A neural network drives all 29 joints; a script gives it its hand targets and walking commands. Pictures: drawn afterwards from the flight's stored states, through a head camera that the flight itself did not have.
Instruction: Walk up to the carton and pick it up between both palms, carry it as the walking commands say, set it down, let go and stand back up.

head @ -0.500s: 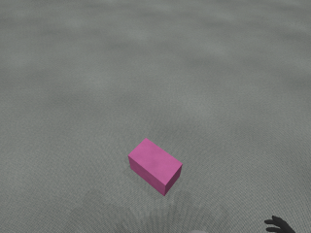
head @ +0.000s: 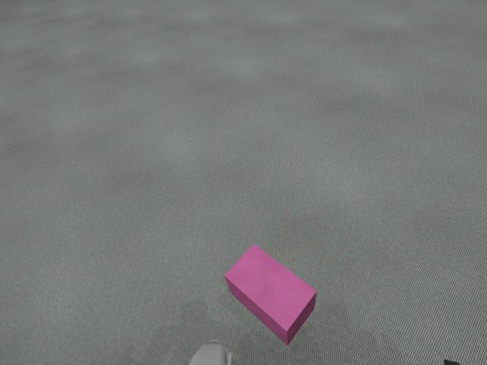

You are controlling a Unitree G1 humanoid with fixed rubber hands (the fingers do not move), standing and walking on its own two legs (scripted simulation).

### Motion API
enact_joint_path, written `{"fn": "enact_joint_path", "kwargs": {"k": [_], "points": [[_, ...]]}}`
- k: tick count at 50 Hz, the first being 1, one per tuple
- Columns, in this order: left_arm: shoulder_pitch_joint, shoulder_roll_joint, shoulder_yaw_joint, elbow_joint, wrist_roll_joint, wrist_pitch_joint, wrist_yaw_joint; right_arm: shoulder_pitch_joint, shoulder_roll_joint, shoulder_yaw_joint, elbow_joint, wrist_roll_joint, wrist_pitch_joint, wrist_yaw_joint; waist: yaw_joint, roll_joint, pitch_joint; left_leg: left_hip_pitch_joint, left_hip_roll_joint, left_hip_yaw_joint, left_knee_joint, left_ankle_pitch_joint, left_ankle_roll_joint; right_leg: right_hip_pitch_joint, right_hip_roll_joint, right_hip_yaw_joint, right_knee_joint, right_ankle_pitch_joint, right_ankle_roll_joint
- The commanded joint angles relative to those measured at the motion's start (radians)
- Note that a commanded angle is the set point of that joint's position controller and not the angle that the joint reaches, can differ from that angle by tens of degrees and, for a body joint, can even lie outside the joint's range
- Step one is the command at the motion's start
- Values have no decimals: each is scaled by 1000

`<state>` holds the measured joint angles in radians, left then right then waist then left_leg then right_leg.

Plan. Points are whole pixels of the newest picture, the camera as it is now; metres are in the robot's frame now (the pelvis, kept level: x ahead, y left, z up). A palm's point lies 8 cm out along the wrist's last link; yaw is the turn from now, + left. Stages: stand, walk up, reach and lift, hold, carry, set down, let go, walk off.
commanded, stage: walk up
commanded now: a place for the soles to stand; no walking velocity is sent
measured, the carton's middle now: (270, 292) +0.50 +0.02 -0.67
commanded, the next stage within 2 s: none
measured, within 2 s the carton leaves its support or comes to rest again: neither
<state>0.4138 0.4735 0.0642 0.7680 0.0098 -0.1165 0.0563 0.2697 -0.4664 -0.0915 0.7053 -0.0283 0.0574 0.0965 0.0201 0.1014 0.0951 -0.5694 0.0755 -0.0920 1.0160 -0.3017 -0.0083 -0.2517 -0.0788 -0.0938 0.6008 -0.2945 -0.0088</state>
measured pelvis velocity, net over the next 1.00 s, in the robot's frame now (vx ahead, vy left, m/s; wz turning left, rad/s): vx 0.04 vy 0.07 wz -0.06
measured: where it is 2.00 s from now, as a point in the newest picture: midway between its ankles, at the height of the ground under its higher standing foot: outside the picture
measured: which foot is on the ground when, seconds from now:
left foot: up 0.00-0.14, down 0.16-1.00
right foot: down 0.00-0.16, up 0.18-0.40, down 0.42-1.00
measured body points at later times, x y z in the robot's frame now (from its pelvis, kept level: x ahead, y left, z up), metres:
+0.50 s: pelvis +0.03 +0.05 -0.01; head +0.03 +0.04 +0.44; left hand +0.08 +0.38 -0.11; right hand +0.12 -0.27 -0.13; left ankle +0.09 +0.18 -0.73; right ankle +0.04 -0.05 -0.73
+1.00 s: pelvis +0.04 +0.07 +0.01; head +0.05 +0.07 +0.46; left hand +0.18 +0.37 -0.11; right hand +0.14 -0.25 -0.10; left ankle +0.08 +0.18 -0.73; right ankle +0.04 -0.05 -0.73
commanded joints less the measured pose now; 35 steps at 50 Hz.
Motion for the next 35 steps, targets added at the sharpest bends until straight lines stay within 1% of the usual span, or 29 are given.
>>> {"fn": "enact_joint_path", "kwargs": {"k": [1, 2, 3, 4, 5, 6, 7, 8, 9, 10, 11, 12, 13, 16, 18, 19, 20, 21, 22, 24, 25, 26, 27, 28, 29, 31, 32, 33, 35], "points": [[6, 227, 54, -46, 4, 4, -12, 0, -81, -23, -16, 21, -24, -28, 17, -334, -52, 177, -27, 151, -196, 74, 1, -107, -144, 39, -106, 586, -148], [-26, 244, 53, -59, 7, 13, -12, -14, -95, -28, -10, 13, -20, -33, 11, -335, -68, 216, -24, 144, -216, 22, 13, -123, -181, 70, -81, 522, -161], [-43, 253, 50, -70, 3, 21, -16, 22, -105, -35, 6, 20, -29, -40, -11, -319, -110, 305, -39, 172, -291, 69, 21, -159, -168, 55, -41, 393, -150], [-56, 245, 51, -70, 8, 36, -14, 26, -125, -40, 13, 8, -26, -39, -27, -263, -129, 329, -69, 172, -356, 19, 34, -155, -148, 68, 19, 212, -143], [-33, 220, 40, -57, 7, 47, -14, 75, -149, -53, 31, 3, -35, -47, -47, -195, -176, 393, -59, 130, -429, 26, 63, -160, -105, 45, 126, 101, -101], [-5, 150, 23, -65, -3, 55, -17, 75, -218, -76, 24, -12, -46, -51, -54, 18, -200, 419, 124, -129, -547, 55, 110, -218, -23, -9, 295, -69, -56], [25, 108, 2, -53, -15, 62, -9, 29, -236, -66, -1, -12, -57, -54, -47, 147, -161, 398, 222, -326, -640, -13, 190, -320, 56, 38, 351, -325, -34], [47, 157, 11, -38, -7, 66, 6, 3, -252, -74, -18, -5, -56, -55, -50, 129, -129, 329, 246, -331, -681, -156, 230, -311, 26, 81, 449, -344, -34], [61, 146, 13, -22, -4, 66, 3, -30, -205, -57, -9, 4, -57, -60, -30, 60, -94, 355, 202, -240, -655, -45, 214, -326, 8, 75, 466, -253, -24], [51, 158, 9, -17, 3, 70, 4, -17, -213, -59, 2, 7, -55, -63, -52, 106, -134, 353, 191, -203, -635, 32, 216, -291, 7, 77, 455, -247, -17], [60, 159, 18, 6, -9, 69, 3, -42, -175, -46, 1, 7, -53, -67, -44, 165, -127, 341, 150, -158, -599, 99, 218, -267, 15, 83, 439, -233, -16], [18, 152, 19, 13, -7, 66, 2, -50, -159, -36, 6, 10, -54, -68, -47, 169, -107, 247, 150, -153, -602, 111, 220, -213, 19, 86, 423, -231, -15], [35, 144, 20, 18, -7, 60, -1, -71, -151, -35, 6, 2, -52, -68, -34, 190, -112, 202, 142, -117, -611, 19, 224, -168, 13, 61, 352, -220, -16], [53, 143, 26, 46, 10, 59, -14, -96, -164, -28, 9, 10, -47, -72, -19, 108, -123, 199, 125, -74, -565, -130, 211, -77, 43, 31, 167, -146, -7], [50, 125, 31, 65, 25, 51, -17, -107, -119, -15, 17, 12, -44, -66, 8, 46, -91, 89, 126, -67, -531, -231, 156, 63, 68, 34, -25, -70, -30], [31, 151, 45, 59, 31, 48, -15, -83, -102, -9, 24, 13, -44, -66, 0, -23, -70, 38, 104, -63, -499, -261, 117, 97, 29, 117, -99, -94, -44], [-17, 185, 51, 45, 43, 46, -14, -72, -49, 6, 27, 18, -47, -70, -13, -202, -42, 15, 54, 10, -409, -238, 68, 31, -92, 315, -181, -188, -91], [-108, 202, 50, 14, 42, 44, -18, -67, -53, 6, 37, 29, -48, -71, -50, -228, 8, 57, -23, 74, -305, -178, 32, -99, -201, 501, -308, -394, -142], [-183, 207, 47, 16, 35, 45, -19, -94, -102, -8, 61, 21, -48, -72, -47, -197, 41, 176, -23, 67, -235, -135, 41, -251, -226, 473, -331, -502, -185], [-228, 160, 21, 23, 27, 41, -30, -66, -115, -13, 108, 16, -55, -69, -71, -220, 41, 302, -26, 83, -346, -98, 55, -304, -141, 320, -263, -379, -130], [-220, 127, 10, 23, 16, 39, -33, -64, -115, -7, 109, 19, -64, -70, -73, -198, 13, 344, -8, 69, -426, -48, 60, -267, -97, 246, -221, -212, -89], [-213, 121, 4, 36, 6, 36, -32, -73, -114, -5, 121, 19, -74, -76, -60, -175, -14, 333, 15, 40, -459, 57, 70, -174, -78, 226, -147, 31, -69], [-175, 110, -2, 56, 0, 33, -32, -75, -130, -2, 121, 15, -83, -83, -41, -142, -58, 329, 36, 24, -454, 177, 84, -101, -60, 191, -103, 180, -57], [-167, 116, 0, 64, -4, 32, -31, -81, -118, 4, 127, 19, -90, -87, -30, -176, -89, 326, 42, 29, -452, 260, 84, -31, -54, 179, -59, 295, -58], [-186, 113, 6, 72, -4, 34, -33, -96, -111, 6, 145, 22, -92, -88, -24, -164, -119, 316, 44, 21, -466, 279, 84, 6, -50, 162, -50, 285, -60], [-193, 123, 6, 79, -8, 47, -37, -102, -130, 11, 162, 22, -86, -85, -17, -170, -146, 290, 58, 9, -508, 151, 88, 41, -40, 151, -78, 100, -52], [-190, 128, -1, 79, -15, 52, -38, -125, -124, 15, 171, 26, -84, -81, -15, -116, -172, 298, 62, -14, -543, 58, 85, 30, -38, 155, -92, 19, -50], [-225, 115, 1, 90, -7, 57, -37, -147, -125, 20, 182, 21, -84, -82, -12, -120, -139, 263, 68, -30, -580, -6, 85, 47, -33, 143, -101, 12, -50], [-230, 115, -9, 104, -10, 62, -39, -166, -113, 25, 193, 16, -86, -83, -9, -100, -131, 272, 83, -30, -600, 52, 88, 56, -23, 131, -92, 77, -47]]}}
